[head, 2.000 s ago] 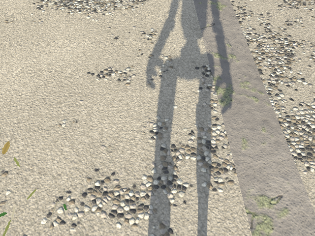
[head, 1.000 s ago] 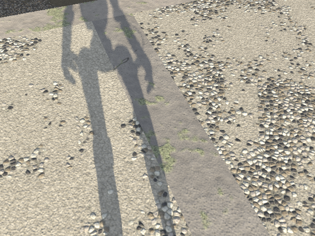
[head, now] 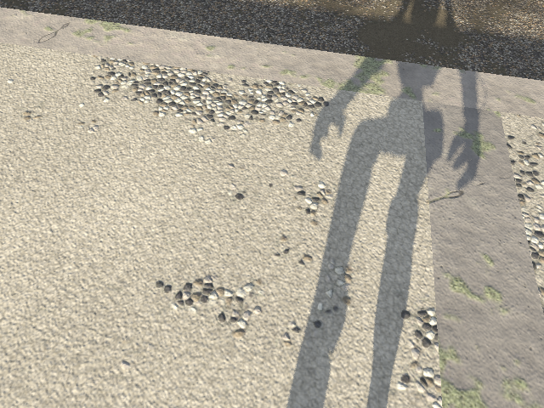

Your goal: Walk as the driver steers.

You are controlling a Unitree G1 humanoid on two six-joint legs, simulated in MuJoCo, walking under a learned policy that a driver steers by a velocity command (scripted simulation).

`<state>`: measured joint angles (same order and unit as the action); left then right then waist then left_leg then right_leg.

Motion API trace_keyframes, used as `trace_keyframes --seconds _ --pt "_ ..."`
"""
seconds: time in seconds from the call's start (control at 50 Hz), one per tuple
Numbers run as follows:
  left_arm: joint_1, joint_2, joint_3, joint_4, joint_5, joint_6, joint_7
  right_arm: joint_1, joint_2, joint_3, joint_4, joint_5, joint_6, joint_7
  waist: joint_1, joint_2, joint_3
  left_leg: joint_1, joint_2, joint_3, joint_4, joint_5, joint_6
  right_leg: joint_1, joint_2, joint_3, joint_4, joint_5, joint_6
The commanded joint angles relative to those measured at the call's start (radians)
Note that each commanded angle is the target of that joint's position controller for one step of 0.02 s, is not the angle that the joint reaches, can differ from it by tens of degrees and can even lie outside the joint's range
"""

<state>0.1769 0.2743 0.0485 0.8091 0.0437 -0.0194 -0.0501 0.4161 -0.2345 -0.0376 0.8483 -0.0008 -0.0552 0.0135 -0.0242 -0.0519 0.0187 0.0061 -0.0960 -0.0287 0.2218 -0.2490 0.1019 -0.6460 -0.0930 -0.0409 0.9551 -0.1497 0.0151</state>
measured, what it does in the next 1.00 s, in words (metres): walks ahead, turning right: right foot, then left foot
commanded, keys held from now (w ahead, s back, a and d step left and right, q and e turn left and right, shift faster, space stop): w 0.02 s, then w+e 0.78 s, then w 0.20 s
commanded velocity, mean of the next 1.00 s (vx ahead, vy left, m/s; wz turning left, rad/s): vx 0.49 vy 0.00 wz -0.35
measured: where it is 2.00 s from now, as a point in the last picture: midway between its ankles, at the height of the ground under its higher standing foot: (361, 229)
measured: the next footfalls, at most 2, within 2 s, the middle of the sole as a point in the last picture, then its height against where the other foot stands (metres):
right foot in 0.22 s outside the picture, level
left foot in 0.76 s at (246, 351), level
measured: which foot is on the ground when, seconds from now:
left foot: down 0.00-0.24, up 0.26-0.74, down 0.76-1.00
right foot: up 0.00-0.20, down 0.22-0.76, up 0.78-1.00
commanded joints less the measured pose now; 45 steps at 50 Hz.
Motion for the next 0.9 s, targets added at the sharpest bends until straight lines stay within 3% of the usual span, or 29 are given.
trace_keyframes --seconds 0.02,0.1,0.14,0.18,0.2,0.22,0.24,0.26,0.28,0.3,0.32,0.34,0.38,0.42,0.48,0.54,0.64,0.66,0.7,0.72,0.74,0.76,0.78,0.8,0.82,0.84,0.9 --pt "-0.145 0.048 0.001 -0.097 -0.006 -0.011 -0.002 0.047 -0.145 -0.031 -0.022 -0.002 -0.017 -0.009 -0.02 0.124 0.056 0.05 0.244 -0.118 -0.045 0.574 0.085 -0.106 0.017 -0.028 -0.118 0.08 -0.003" --pt "-0.224 0.037 -0.015 -0.123 -0.018 -0.019 -0.006 0.07 -0.148 -0.024 0.015 -0.015 -0.024 -0.018 -0.035 0.13 0.093 0.078 0.272 -0.055 -0.077 0.65 0.06 -0.015 0.05 -0.064 -0.311 0.129 -0.062" --pt "-0.186 0.046 -0.013 -0.114 -0.023 -0.02 -0.001 0.046 -0.155 -0.022 0.027 -0.021 -0.028 -0.025 -0.003 0.132 0.081 0.095 0.284 -0.01 -0.037 0.844 0.04 0.092 0.092 -0.079 -0.364 0.096 -0.11" --pt "-0.044 0.076 0.001 -0.068 -0.027 -0.022 0.014 0.019 -0.18 -0.026 0.034 -0.035 -0.027 -0.035 0.062 0.147 -0.003 0.141 0.289 0.027 0.142 1.121 0.018 0.245 0.159 -0.086 -0.366 0.013 -0.154" --pt "0.094 0.096 0.012 -0.021 -0.027 -0.027 0.021 0.003 -0.194 -0.03 0.034 -0.042 -0.019 -0.038 0.118 0.144 -0.074 0.138 0.281 0.045 0.32 1.155 0.009 0.371 0.19 -0.083 -0.397 -0.015 -0.174" --pt "0.235 0.117 0.024 0.022 -0.016 -0.033 0.03 -0.015 -0.201 -0.03 0.028 -0.037 -0.014 -0.038 0.187 0.111 -0.139 0.023 0.254 0.08 0.548 1.007 -0.002 0.572 0.157 -0.036 -0.459 0.007 -0.203" --pt "0.35 0.22 0.055 0.036 0.002 -0.03 0.044 0.016 -0.146 -0.014 -0.01 -0.018 -0.021 -0.033 0.193 -0.042 -0.241 -0.239 0.158 0.131 0.925 0.585 -0.032 0.813 -0.086 0.321 -0.477 -0.091 -0.302" --pt "0.29 0.234 0.061 0.036 -0.024 -0.017 0.036 0.057 -0.123 -0.016 -0.024 -0.015 -0.029 -0.017 0.103 -0.198 -0.287 -0.555 -0.04 0.044 1.203 -0.225 -0.064 0.935 -0.253 0.832 -0.645 -0.06 -0.429" --pt "0.179 0.218 0.063 0.019 -0.052 -0.019 0.025 -0.005 -0.149 -0.013 -0.042 -0.036 -0.034 -0.016 0.076 -0.073 -0.178 -0.646 0.046 -0.066 1.227 -0.164 -0.044 0.837 -0.231 0.767 -0.681 -0.137 -0.423" --pt "0.124 0.159 0.051 0.003 -0.049 -0.019 0.025 -0.08 -0.163 -0.012 -0.058 -0.032 -0.045 -0.012 0.072 0.017 -0.075 -0.657 0.096 -0.06 1.177 -0.094 -0.044 0.702 -0.207 0.635 -0.701 -0.127 -0.399" --pt "0.106 0.117 0.04 0.01 -0.041 -0.02 0.027 -0.107 -0.153 -0.01 -0.066 -0.03 -0.048 -0.009 0.041 0.083 0.003 -0.625 0.134 -0.051 1.088 -0.069 -0.047 0.572 -0.161 0.543 -0.733 -0.06 -0.36" --pt "0.103 0.101 0.034 0.02 -0.039 -0.026 0.032 -0.119 -0.144 -0.008 -0.079 -0.04 -0.036 -0.009 0.014 0.087 0.028 -0.583 0.158 -0.053 1.02 -0.066 -0.06 0.491 -0.115 0.479 -0.744 0.013 -0.333" --pt "0.11 0.109 0.032 0.029 -0.041 -0.041 0.035 -0.094 -0.118 0.002 -0.078 -0.053 -0.002 -0.003 -0.014 0.053 0.011 -0.52 0.171 -0.033 0.939 -0.062 -0.091 0.419 -0.062 0.392 -0.764 0.112 -0.316" --pt "0.137 0.135 0.041 0.035 -0.044 -0.049 0.035 -0.131 -0.106 0.007 -0.097 -0.052 0.012 0.0 -0.009 0.038 0.012 -0.534 0.181 -0.007 0.854 -0.023 -0.119 0.388 -0.034 0.346 -0.784 0.13 -0.318" --pt "0.19 0.146 0.047 0.04 -0.048 -0.046 0.036 -0.277 -0.106 0.01 -0.149 -0.048 0.016 0.001 0.034 0.027 0.048 -0.608 0.193 0.014 0.682 0.113 -0.156 0.401 -0.006 0.336 -0.809 0.112 -0.29" --pt "0.251 0.151 0.053 0.046 -0.049 -0.042 0.037 -0.373 -0.103 0.013 -0.178 -0.041 0.016 0.004 0.082 0.01 0.03 -0.64 0.177 0.012 0.551 0.223 -0.168 0.493 0.009 0.34 -0.772 0.162 -0.251" --pt "0.315 0.157 0.057 0.042 -0.031 -0.033 0.05 -0.498 -0.107 0.02 -0.231 -0.031 0.002 0.009 0.131 -0.015 0.019 -0.65 0.127 0.013 0.415 0.206 -0.157 0.626 -0.007 0.389 -0.668 0.323 -0.24" --pt "0.309 0.163 0.059 0.036 -0.028 -0.032 0.054 -0.501 -0.113 0.02 -0.238 -0.029 -0.003 0.009 0.125 -0.022 0.015 -0.623 0.118 0.006 0.384 0.185 -0.149 0.638 -0.016 0.405 -0.643 0.35 -0.233" --pt "0.252 0.182 0.065 0.013 -0.025 -0.033 0.061 -0.425 -0.14 0.012 -0.225 -0.025 -0.012 0.004 0.073 -0.04 0.001 -0.475 0.097 -0.007 0.302 0.124 -0.125 0.606 -0.023 0.431 -0.591 0.387 -0.197" --pt "0.22 0.192 0.067 0.002 -0.025 -0.036 0.059 -0.34 -0.162 0.003 -0.2 -0.024 -0.018 -0.004 0.033 -0.042 -0.03 -0.345 0.073 0.001 0.272 0.086 -0.108 0.572 -0.009 0.436 -0.526 0.447 -0.177" --pt "0.199 0.189 0.064 -0.002 -0.034 -0.042 0.051 -0.215 -0.19 -0.01 -0.166 -0.027 -0.03 -0.016 -0.033 0.003 -0.093 -0.162 0.085 -0.007 0.203 0.11 -0.081 0.526 0.043 0.398 -0.373 0.46 -0.152" --pt "0.201 0.13 0.047 -0.026 -0.049 -0.053 0.04 -0.065 -0.261 -0.029 -0.153 -0.049 -0.04 -0.034 -0.09 0.106 -0.228 0.067 0.272 -0.181 0.171 -0.054 -0.031 0.418 0.106 0.323 -0.122 0.283 -0.125" --pt "0.29 0.039 0.027 -0.061 -0.077 -0.052 0.042 -0.026 -0.349 -0.052 -0.158 -0.067 -0.025 -0.042 -0.052 0.332 -0.33 0.304 0.531 -0.602 0.09 -0.168 0.068 0.108 0.257 0.182 0.14 -0.34 -0.09" --pt "0.309 0.114 0.032 -0.043 -0.041 -0.037 0.051 -0.068 -0.297 -0.051 -0.153 -0.052 -0.01 -0.036 -0.011 0.274 -0.28 0.231 0.548 -0.737 0.065 -0.257 0.101 -0.003 0.177 0.161 0.262 -0.383 -0.1" --pt "0.253 0.133 0.037 -0.027 -0.025 -0.029 0.047 -0.122 -0.199 -0.03 -0.166 -0.043 -0.008 -0.03 -0.007 0.136 -0.15 0.102 0.494 -0.592 0.052 -0.238 0.087 -0.005 0.131 0.163 0.282 -0.286 -0.099" --pt "0.2 0.113 0.032 -0.032 -0.022 -0.028 0.037 -0.156 -0.147 -0.017 -0.158 -0.041 -0.012 -0.023 -0.002 0.084 -0.072 -0.002 0.433 -0.442 0.032 -0.112 0.071 0.017 0.105 0.153 0.243 -0.218 -0.09" --pt "0.181 0.08 0.025 -0.036 -0.005 -0.008 0.013 -0.132 -0.128 -0.01 -0.115 -0.033 -0.034 -0.015 0.026 0.172 -0.029 -0.108 0.336 -0.222 -0.004 0.184 0.045 0.078 0.082 0.139 0.172 -0.177 -0.07"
